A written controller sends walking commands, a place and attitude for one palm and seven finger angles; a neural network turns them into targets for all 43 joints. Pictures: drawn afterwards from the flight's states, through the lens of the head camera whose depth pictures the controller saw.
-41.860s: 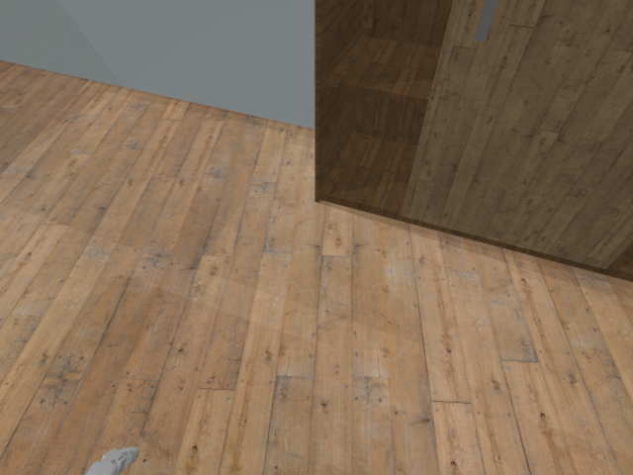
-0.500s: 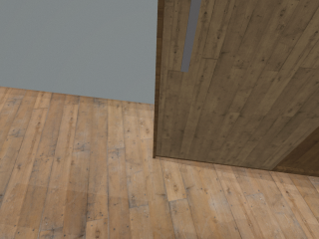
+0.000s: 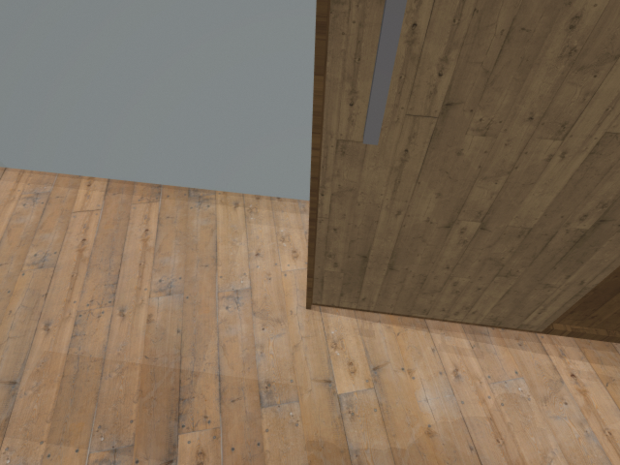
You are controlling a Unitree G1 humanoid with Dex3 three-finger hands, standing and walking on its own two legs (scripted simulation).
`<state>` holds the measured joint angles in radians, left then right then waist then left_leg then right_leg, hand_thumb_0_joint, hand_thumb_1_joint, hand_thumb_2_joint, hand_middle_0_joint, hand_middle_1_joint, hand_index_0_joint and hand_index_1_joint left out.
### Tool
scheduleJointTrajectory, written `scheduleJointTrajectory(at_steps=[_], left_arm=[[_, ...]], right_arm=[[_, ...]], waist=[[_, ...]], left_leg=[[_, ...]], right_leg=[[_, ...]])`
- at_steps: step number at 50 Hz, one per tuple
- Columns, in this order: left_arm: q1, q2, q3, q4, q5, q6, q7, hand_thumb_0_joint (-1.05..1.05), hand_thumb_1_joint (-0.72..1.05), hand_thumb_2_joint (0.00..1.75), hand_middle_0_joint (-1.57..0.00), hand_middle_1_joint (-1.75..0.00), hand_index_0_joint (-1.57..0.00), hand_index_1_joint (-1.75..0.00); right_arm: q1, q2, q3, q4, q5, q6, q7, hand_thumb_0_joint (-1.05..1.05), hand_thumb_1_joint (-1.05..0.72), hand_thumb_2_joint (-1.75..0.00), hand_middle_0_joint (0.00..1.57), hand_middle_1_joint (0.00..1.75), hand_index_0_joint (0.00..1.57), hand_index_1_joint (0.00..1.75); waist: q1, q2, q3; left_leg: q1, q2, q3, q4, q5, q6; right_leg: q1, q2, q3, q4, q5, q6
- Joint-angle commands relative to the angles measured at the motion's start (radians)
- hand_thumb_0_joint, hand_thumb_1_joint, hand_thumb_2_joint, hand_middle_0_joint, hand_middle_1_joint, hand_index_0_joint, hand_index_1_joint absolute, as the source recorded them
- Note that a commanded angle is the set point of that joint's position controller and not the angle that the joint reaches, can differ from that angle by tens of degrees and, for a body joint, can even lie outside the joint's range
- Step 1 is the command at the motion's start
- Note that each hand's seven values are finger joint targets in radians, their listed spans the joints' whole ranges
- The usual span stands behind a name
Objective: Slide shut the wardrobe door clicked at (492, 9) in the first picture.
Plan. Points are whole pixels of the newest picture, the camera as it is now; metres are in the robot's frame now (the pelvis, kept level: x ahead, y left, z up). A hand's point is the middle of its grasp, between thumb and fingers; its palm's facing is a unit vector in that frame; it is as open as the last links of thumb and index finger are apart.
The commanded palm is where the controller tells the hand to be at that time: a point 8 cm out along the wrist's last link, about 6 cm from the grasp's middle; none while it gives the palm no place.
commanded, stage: look to check the result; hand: right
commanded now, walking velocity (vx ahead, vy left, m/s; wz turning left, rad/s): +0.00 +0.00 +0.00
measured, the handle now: (383, 63) +0.69 -0.07 +0.17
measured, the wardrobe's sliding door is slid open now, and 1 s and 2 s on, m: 0.00 0.00 0.00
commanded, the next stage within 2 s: stand and wait in 0.36 s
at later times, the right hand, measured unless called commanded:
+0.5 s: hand out of the picture +0.10 -0.23 -0.16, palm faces -0.02 +0.95 -0.32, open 7.4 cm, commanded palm none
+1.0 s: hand out of the picture +0.11 -0.22 -0.16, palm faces -0.03 +0.95 -0.32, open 7.4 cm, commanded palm none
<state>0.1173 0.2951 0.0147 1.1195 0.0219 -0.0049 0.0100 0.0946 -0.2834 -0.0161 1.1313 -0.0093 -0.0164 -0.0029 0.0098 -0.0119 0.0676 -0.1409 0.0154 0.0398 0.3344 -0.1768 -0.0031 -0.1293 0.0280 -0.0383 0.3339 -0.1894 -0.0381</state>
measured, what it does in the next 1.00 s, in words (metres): stands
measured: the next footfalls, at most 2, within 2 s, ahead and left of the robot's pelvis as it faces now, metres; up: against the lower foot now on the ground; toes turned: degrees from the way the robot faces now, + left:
none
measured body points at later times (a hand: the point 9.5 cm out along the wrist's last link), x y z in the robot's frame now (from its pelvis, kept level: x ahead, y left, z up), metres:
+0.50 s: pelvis +0.02 +0.01 +0.00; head +0.04 +0.02 +0.45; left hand +0.09 +0.30 -0.14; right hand +0.11 -0.27 -0.13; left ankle +0.00 +0.12 -0.75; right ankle -0.01 -0.09 -0.75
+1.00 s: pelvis +0.02 +0.01 +0.00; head +0.04 +0.02 +0.45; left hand +0.08 +0.30 -0.14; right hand +0.11 -0.27 -0.13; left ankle +0.00 +0.12 -0.75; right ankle -0.01 -0.09 -0.75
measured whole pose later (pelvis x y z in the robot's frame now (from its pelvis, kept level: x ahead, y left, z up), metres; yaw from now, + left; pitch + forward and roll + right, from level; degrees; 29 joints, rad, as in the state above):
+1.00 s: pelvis +0.02 +0.01 +0.00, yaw +1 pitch -1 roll +0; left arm 0.11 0.32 0.01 1.13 0.02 0.00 0.01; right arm 0.08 -0.31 -0.01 1.13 -0.01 -0.02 0.00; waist 0.01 -0.01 0.06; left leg -0.08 -0.01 0.04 0.29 -0.18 0.02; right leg -0.07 0.01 -0.04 0.29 -0.20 -0.02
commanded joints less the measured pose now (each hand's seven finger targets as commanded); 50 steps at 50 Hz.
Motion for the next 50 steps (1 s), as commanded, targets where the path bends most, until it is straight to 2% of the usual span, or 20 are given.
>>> scheduleJointTrajectory(at_steps=[1,2,11,22,26,31,35,37,40,42,45,50], left_arm=[[-0.014,0.184,0.027,-0.049,-0.006,-0.017,0.012,0.00,0.90,0.90,-0.20,-0.30,-0.20,-0.30],[-0.016,0.186,0.028,-0.052,-0.008,-0.015,0.012,0.00,0.90,0.90,-0.20,-0.30,-0.20,-0.30],[-0.030,0.205,0.026,-0.049,-0.007,-0.012,0.011,0.00,0.90,0.90,-0.20,-0.30,-0.20,-0.30],[-0.031,0.215,0.025,-0.051,-0.009,-0.014,0.010,0.00,0.90,0.90,-0.20,-0.30,-0.20,-0.30],[-0.036,0.216,0.024,-0.050,-0.007,-0.016,0.012,0.00,0.90,0.90,-0.20,-0.30,-0.20,-0.30],[-0.035,0.215,0.025,-0.050,-0.007,-0.014,0.012,0.00,0.90,0.90,-0.20,-0.30,-0.20,-0.30],[-0.032,0.216,0.024,-0.049,-0.008,-0.015,0.012,0.00,0.90,0.90,-0.20,-0.30,-0.20,-0.30],[-0.026,0.217,0.024,-0.052,-0.010,-0.015,0.013,0.00,0.90,0.90,-0.20,-0.30,-0.20,-0.30],[-0.026,0.220,0.025,-0.050,-0.008,-0.016,0.014,0.00,0.90,0.90,-0.20,-0.30,-0.20,-0.30],[-0.024,0.218,0.025,-0.051,-0.009,-0.016,0.014,0.00,0.90,0.90,-0.20,-0.30,-0.20,-0.30],[-0.031,0.218,0.024,-0.047,-0.008,-0.015,0.013,0.00,0.90,0.90,-0.20,-0.30,-0.20,-0.30],[-0.031,0.222,0.024,-0.046,-0.008,-0.016,0.013,0.00,0.90,0.90,-0.20,-0.30,-0.20,-0.30]], right_arm=[[-0.029,-0.197,-0.032,-0.052,-0.001,-0.019,-0.014,0.00,-0.90,-0.90,0.20,0.30,0.20,0.30],[-0.026,-0.202,-0.033,-0.053,-0.002,-0.020,-0.015,0.00,-0.90,-0.90,0.20,0.30,0.20,0.30],[-0.046,-0.219,-0.030,-0.050,-0.001,-0.017,-0.014,0.00,-0.90,-0.90,0.20,0.30,0.20,0.30],[-0.048,-0.230,-0.032,-0.054,-0.002,-0.021,-0.015,0.00,-0.90,-0.90,0.20,0.30,0.20,0.30],[-0.052,-0.229,-0.032,-0.057,-0.001,-0.021,-0.015,0.00,-0.90,-0.90,0.20,0.30,0.20,0.30],[-0.051,-0.228,-0.033,-0.059,-0.001,-0.020,-0.015,0.00,-0.90,-0.90,0.20,0.30,0.20,0.30],[-0.051,-0.230,-0.033,-0.060,0.000,-0.022,-0.015,0.00,-0.90,-0.90,0.20,0.30,0.20,0.30],[-0.045,-0.232,-0.034,-0.062,-0.001,-0.023,-0.016,0.00,-0.90,-0.90,0.20,0.30,0.20,0.30],[-0.050,-0.231,-0.034,-0.061,0.000,-0.023,-0.016,0.00,-0.90,-0.90,0.20,0.30,0.20,0.30],[-0.045,-0.232,-0.035,-0.062,0.000,-0.023,-0.016,0.00,-0.90,-0.90,0.20,0.30,0.20,0.30],[-0.052,-0.230,-0.032,-0.058,0.000,-0.020,-0.014,0.00,-0.90,-0.90,0.20,0.30,0.20,0.30],[-0.050,-0.231,-0.032,-0.057,0.000,-0.020,-0.013,0.00,-0.90,-0.90,0.20,0.30,0.20,0.30]], waist=[[0.003,0.004,-0.131],[0.003,0.021,-0.136],[0.005,0.009,-0.096],[0.004,0.030,-0.123],[0.004,0.002,-0.124],[0.005,0.014,-0.113],[0.004,0.011,-0.120],[0.003,0.028,-0.127],[0.005,0.012,-0.127],[0.003,0.012,-0.132],[0.003,-0.002,-0.095],[0.003,0.010,-0.100]], left_leg=[[0.051,0.122,-0.101,-0.046,0.197,0.037],[0.052,0.120,-0.100,-0.047,0.216,0.038],[0.047,0.120,-0.106,-0.067,0.191,0.038],[0.071,0.121,-0.108,-0.068,0.237,0.037],[0.078,0.123,-0.109,-0.063,0.259,0.039],[0.072,0.121,-0.112,-0.072,0.236,0.039],[0.084,0.123,-0.113,-0.069,0.268,0.039],[0.091,0.121,-0.110,-0.069,0.280,0.038],[0.091,0.124,-0.113,-0.066,0.294,0.040],[0.096,0.123,-0.108,-0.067,0.284,0.040],[0.073,0.122,-0.113,-0.078,0.228,0.039],[0.073,0.121,-0.114,-0.080,0.226,0.039]], right_leg=[[0.048,-0.152,0.123,-0.045,0.200,0.007],[0.058,-0.155,0.123,-0.039,0.215,0.006],[0.052,-0.158,0.120,-0.059,0.187,0.012],[0.074,-0.162,0.116,-0.059,0.217,0.013],[0.076,-0.163,0.112,-0.060,0.236,0.016],[0.076,-0.163,0.112,-0.066,0.209,0.016],[0.080,-0.164,0.111,-0.062,0.231,0.016],[0.083,-0.164,0.110,-0.058,0.235,0.016],[0.087,-0.166,0.107,-0.058,0.248,0.017],[0.087,-0.165,0.108,-0.058,0.246,0.016],[0.070,-0.165,0.109,-0.072,0.203,0.018],[0.077,-0.166,0.111,-0.073,0.204,0.015]])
